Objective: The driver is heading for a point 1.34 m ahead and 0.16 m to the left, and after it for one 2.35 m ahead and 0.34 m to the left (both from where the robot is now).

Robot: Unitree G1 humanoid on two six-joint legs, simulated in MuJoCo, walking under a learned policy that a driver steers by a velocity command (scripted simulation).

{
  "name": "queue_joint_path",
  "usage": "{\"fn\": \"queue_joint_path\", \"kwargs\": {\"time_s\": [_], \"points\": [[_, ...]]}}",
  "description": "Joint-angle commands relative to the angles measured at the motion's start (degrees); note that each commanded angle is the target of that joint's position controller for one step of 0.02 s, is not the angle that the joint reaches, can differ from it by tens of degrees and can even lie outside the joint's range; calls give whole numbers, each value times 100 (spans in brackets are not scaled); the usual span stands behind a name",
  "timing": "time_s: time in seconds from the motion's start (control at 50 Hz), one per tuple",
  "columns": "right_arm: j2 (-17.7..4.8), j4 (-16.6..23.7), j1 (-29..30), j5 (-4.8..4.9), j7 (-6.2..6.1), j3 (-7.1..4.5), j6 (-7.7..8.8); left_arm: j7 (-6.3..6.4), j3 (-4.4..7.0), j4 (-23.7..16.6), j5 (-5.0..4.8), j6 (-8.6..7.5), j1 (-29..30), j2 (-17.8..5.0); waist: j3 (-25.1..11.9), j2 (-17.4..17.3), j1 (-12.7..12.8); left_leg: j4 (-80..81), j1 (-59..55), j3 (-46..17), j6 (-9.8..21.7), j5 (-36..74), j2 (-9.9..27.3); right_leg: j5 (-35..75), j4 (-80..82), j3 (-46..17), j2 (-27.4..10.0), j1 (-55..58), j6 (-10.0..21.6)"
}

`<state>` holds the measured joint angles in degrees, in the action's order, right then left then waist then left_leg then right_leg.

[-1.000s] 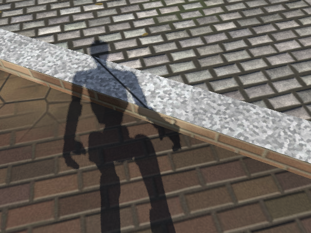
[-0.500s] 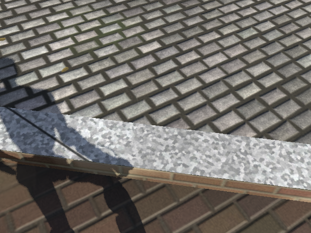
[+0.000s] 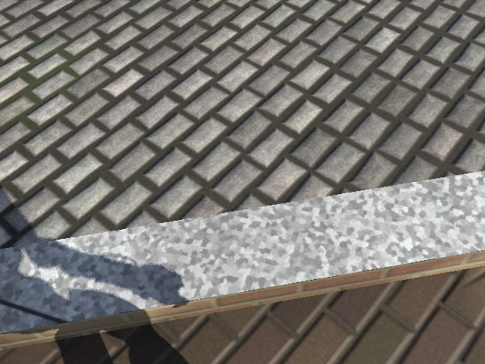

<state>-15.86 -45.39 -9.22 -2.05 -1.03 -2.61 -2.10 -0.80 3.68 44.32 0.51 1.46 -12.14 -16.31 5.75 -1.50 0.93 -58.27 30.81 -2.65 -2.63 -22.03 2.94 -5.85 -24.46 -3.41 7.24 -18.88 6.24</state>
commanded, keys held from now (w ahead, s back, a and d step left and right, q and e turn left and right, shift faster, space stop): e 0.06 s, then no key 0.94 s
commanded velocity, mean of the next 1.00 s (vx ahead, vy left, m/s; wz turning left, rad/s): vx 0.02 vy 0.00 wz -0.17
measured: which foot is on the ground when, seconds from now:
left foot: up 0.00-0.24, down 0.26-1.00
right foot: down 0.00-0.26, up 0.28-0.52, down 0.54-1.00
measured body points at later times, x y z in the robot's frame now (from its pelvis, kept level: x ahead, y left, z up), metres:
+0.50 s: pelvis +0.03 +0.05 +0.00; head +0.06 +0.06 +0.45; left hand +0.21 +0.31 -0.11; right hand +0.13 -0.23 -0.10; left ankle +0.07 +0.17 -0.74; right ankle +0.00 -0.09 -0.71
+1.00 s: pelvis +0.03 +0.02 +0.00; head +0.04 +0.02 +0.45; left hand +0.16 +0.26 -0.13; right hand +0.07 -0.26 -0.14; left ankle +0.07 +0.17 -0.74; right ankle +0.00 -0.09 -0.74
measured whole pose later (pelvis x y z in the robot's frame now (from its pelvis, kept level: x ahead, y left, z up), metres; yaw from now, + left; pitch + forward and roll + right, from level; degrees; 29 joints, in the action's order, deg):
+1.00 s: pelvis +0.03 +0.02 +0.00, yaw -8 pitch -2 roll +0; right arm -15.9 -57.7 -9.7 -0.5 -1.7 -1.4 0.5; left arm 1.1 0.9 54.1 0.3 -0.4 -10.4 -13.6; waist 2.4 -0.2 -0.8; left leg -27.9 12.2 -3.0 -2.8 -13.9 1.4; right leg -17.0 -29.3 -3.4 1.2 -10.4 0.2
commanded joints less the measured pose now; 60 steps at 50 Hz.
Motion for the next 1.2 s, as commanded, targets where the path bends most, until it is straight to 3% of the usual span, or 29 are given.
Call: {"fn": "queue_joint_path", "kwargs": {"time_s": [0.02, 0.06, 0.08, 0.14, 0.2, 0.24, 0.26, 0.28, 0.3, 0.32, 0.34, 0.38, 0.42, 0.46, 0.5, 0.54, 0.56, 0.58, 0.6, 0.62, 0.76, 1.0, 1.02, 1.04, 1.08, 1.12, 1.16, 1.18, 1.2], "points": [[-537, 241, -297, 10, -32, -145, -43, 37, 270, -327, 23, -18, -85, -980, -938, 651, -43, 288, -118, -61, -31, 164, -75, 25, 908, -1868, -1521, 620, 715], [-535, 307, -114, 32, -36, -140, -37, 44, 289, -301, 41, 12, -167, -996, -848, 695, 28, 590, -102, -117, -31, 170, -143, -468, 941, -2100, -1494, 658, 691], [-645, 463, 334, 271, -188, -229, 167, 202, 270, -594, -180, -96, 419, -944, -803, 661, 6, 981, 70, -535, -107, 228, -181, -1043, 946, -2430, -1544, 666, 711], [-633, 384, 259, 249, -254, -203, 375, 326, 253, -514, -94, -113, 281, -972, -1050, 791, 85, 1660, -388, -467, -187, 346, -217, -941, 797, -2406, -1582, 865, 665], [-587, 307, 116, 275, -134, -189, 432, 288, 196, -485, -80, -23, 268, -883, -978, 838, 29, 2359, -1199, -183, -118, 422, -359, -416, 595, -2346, -1447, 518, 613], [-562, 215, -96, 244, -46, -187, 467, 285, 131, -468, -133, 37, 277, -782, -905, 733, -164, 3551, -1895, -61, 80, 1191, -341, -273, 319, -2237, -1220, 331, 350], [-771, 235, -137, 159, -36, -219, 478, 285, 83, -416, -107, 34, 55, -670, -929, 441, -129, 3846, -2350, -417, 276, 1622, 160, -678, 20, -2023, -1003, 50, 75], [-1259, 309, 53, 23, -57, -288, 447, 266, 49, -461, -56, -15, -226, -492, -950, -718, 233, 3955, -2567, -1441, 843, 2362, 1106, -1677, -810, -1133, -337, -468, -272], [-1053, 297, 69, -113, -40, -247, 430, 278, 121, -523, -80, -65, 66, -722, -809, -1258, 36, 4221, -2088, -2131, 1568, 2661, 1655, -2493, -1545, -580, -30, -636, -540], [-900, 357, 237, -43, -38, -201, 454, 279, 215, -526, -38, -89, 160, -1020, -787, -1050, -36, 4216, -2006, -2173, 1784, 2696, 1728, -2683, -2418, -570, -201, -644, -757], [-872, 354, 323, 61, -53, -193, 466, 278, 265, -440, -66, -69, 123, -1049, -791, -804, -18, 4133, -2074, -1910, 1684, 2694, 1531, -2564, -2925, -573, -237, -755, -888], [-806, 326, 487, 194, -63, -158, 475, 295, 238, -327, -54, 25, 23, -805, -734, -589, 47, 3968, -2194, -1489, 1444, 2792, 1241, -2271, -3219, -585, -420, -875, -1090], [-722, 250, 564, 178, -38, -116, 421, 268, 120, -297, -66, 38, 76, -452, -757, -625, 58, 3856, -2140, -1016, 1304, 3103, 886, -2083, -2507, -218, -568, -530, -1199], [-752, 151, 416, 144, -21, -117, 352, 241, 29, -317, -77, -10, 339, -265, -900, -809, -141, 3720, -2209, -844, 1283, 3322, 730, -1867, -1549, 50, -647, -29, -1211], [-819, 57, 321, 190, -3, -110, 312, 227, 58, -208, -121, -34, 258, -356, -983, -826, -95, 3578, -2273, -858, 1254, 3224, 686, -1014, -350, 211, -609, 509, -1112], [-758, -63, 52, 218, 38, -59, 379, 238, 98, -150, -57, -24, 247, -619, -993, -629, -106, 3595, -1958, -868, 910, 2692, 581, 109, 525, -32, -772, 1305, -865], [-702, -70, 2, 117, 88, -16, 467, 280, 140, -186, -14, -3, 205, -911, -1147, -212, -175, 3462, -1631, -679, 648, 2241, 431, 1137, 253, -422, -1228, 1785, -698], [-609, -104, -192, 89, 135, -5, 535, 265, 191, -53, -32, 19, 254, -1099, -1186, 516, -424, 3559, -1631, -223, 393, 1548, 8, 835, -151, -419, -1251, 1574, -402], [-672, -146, 141, 61, 127, 5, 542, 208, 126, -64, -45, 8, 303, -745, -1122, 428, -158, 3399, -1908, -38, 179, 1266, -101, 124, -41, -403, -1144, 1192, -312], [-676, -156, 320, 99, 113, -8, 520, 183, 59, -9, 11, -20, 315, -566, -950, 387, -123, 3339, -1910, -5, 131, 1220, -121, -202, 75, -421, -1112, 977, -355], [-589, -513, 150, 132, -20, 4, 357, 207, -34, 315, 0, -193, 270, -537, -485, 466, -178, 3294, -1950, -4, 142, 1354, -135, -397, 172, -373, -1002, 524, -502], [-632, -1065, 2, 158, -97, 12, 309, 209, -133, 799, -30, -252, 203, -471, -493, 212, -154, 3351, -2036, 9, 71, 1480, -146, -277, 185, -258, -897, 602, -467], [-579, -1138, -84, 162, -103, 29, 301, 217, -138, 878, -34, -241, 108, -455, -612, 259, -145, 3309, -2063, 115, 77, 1047, -235, -849, 266, -233, -855, 653, -444], [-448, -1211, -174, 90, -3, 74, 175, 215, -129, 977, 95, -161, -16, -540, -509, 445, -114, 3333, -2014, -79, 202, 712, -116, -1526, 600, -644, -1095, 624, -330], [-465, -1154, -107, 40, 82, 49, 109, 191, -23, 1026, 88, -51, -81, -793, -165, 783, -70, 2802, -1507, 274, 347, -445, -457, -3383, 955, -1071, -1252, 510, -45], [-378, -1069, -65, 3, 134, 63, 152, 176, 41, 1066, 65, -21, -188, -904, 148, 1049, -39, 2358, -1101, 505, 454, -497, -510, -4157, 1330, -1626, -1669, 446, 231], [-246, -1080, -250, 7, 146, 92, 271, 152, 48, 1090, 48, -54, -124, -809, 228, 1055, -162, 2457, -1557, 508, 584, -182, -404, -4026, 1291, -1705, -1779, 47, 310], [-210, -1182, -596, 27, 141, 97, 338, 135, 38, 1049, 46, -79, 75, -730, 189, 955, -356, 2878, -2081, 452, 672, -166, -401, -3811, 1022, -1437, -1599, -238, 231], [-394, -1349, -1101, 39, 126, 47, 391, 128, 4, 871, 33, -114, 523, -583, 200, 479, -615, 3446, -2317, -43, 814, -543, -222, -3430, 417, -886, -1193, -441, 50]]}}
